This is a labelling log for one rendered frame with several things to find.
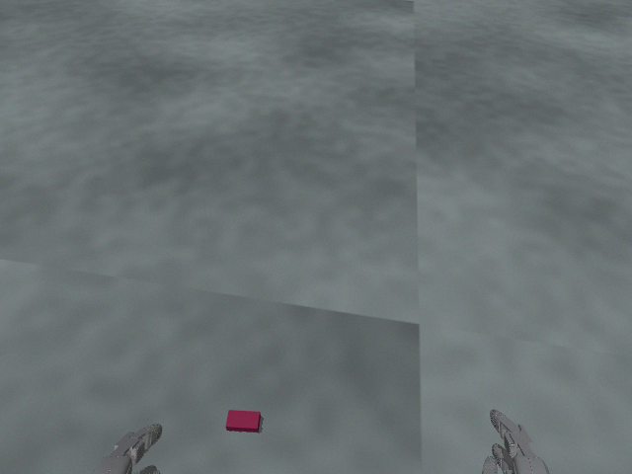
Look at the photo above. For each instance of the left robot hand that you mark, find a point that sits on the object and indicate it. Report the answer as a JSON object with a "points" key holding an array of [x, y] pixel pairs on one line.
{"points": [[129, 450]]}

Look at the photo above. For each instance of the small box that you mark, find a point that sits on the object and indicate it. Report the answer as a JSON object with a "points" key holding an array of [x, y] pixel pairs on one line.
{"points": [[243, 421]]}

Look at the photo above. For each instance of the right robot hand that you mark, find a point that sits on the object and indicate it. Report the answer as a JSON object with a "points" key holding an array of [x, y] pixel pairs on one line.
{"points": [[518, 457]]}

